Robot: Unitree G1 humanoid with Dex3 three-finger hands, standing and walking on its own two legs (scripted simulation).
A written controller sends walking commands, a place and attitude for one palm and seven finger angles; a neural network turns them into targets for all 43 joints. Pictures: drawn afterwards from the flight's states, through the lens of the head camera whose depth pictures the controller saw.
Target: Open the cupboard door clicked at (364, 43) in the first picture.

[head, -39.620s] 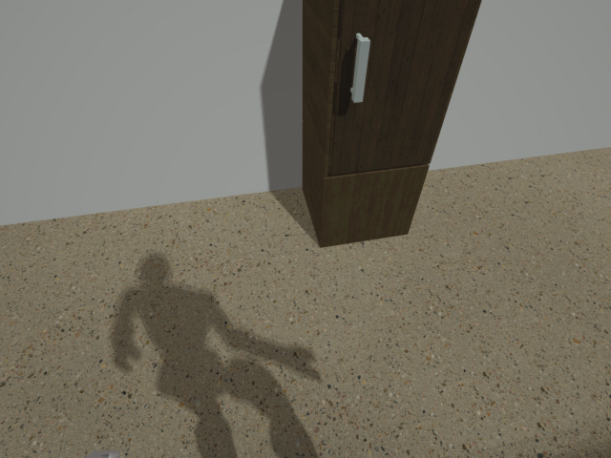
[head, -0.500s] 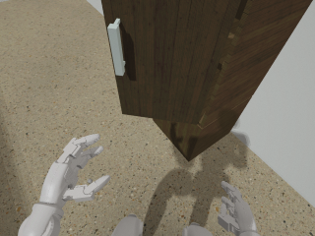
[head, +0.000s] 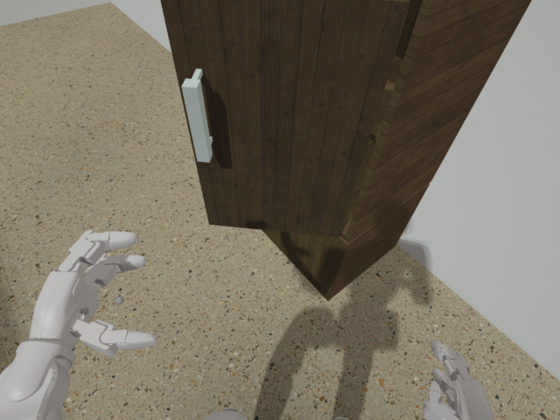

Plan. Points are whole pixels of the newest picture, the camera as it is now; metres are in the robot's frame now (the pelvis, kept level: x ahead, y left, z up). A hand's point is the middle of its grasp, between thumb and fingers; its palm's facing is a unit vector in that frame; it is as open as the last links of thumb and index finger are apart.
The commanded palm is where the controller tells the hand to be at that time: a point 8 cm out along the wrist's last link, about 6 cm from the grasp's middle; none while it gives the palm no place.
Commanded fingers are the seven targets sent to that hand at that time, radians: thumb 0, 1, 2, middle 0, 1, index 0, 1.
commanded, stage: raise the hand with hooked fingers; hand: left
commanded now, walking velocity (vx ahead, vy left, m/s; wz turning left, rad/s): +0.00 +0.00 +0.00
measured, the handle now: (201, 117) +0.61 +0.18 +0.08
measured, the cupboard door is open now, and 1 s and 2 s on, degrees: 46 46 46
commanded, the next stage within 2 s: move the hooked fingers beside the handle in 0.92 s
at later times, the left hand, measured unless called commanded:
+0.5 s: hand (92, 242) +0.30 +0.26 +0.11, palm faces +0.00 -1.00 -0.04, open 14.0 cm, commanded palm +0.27 +0.30 +0.11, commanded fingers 0.00 -0.50 0.30 -0.30 -1.20 -0.30 -1.20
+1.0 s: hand (99, 246) +0.30 +0.25 +0.11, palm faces +0.00 -1.00 -0.03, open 14.0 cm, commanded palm +0.27 +0.30 +0.11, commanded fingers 0.00 -0.50 0.30 -0.30 -1.20 -0.30 -1.20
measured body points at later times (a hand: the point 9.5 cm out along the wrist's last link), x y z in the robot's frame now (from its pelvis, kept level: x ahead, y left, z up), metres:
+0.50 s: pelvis +0.01 -0.02 +0.02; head +0.04 -0.02 +0.47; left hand +0.30 +0.31 +0.12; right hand +0.16 -0.27 -0.07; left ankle +0.02 +0.10 -0.69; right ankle +0.02 -0.12 -0.69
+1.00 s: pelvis +0.01 -0.02 +0.02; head +0.04 -0.02 +0.47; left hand +0.30 +0.30 +0.11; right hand +0.15 -0.27 -0.06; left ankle +0.02 +0.10 -0.69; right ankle +0.02 -0.12 -0.69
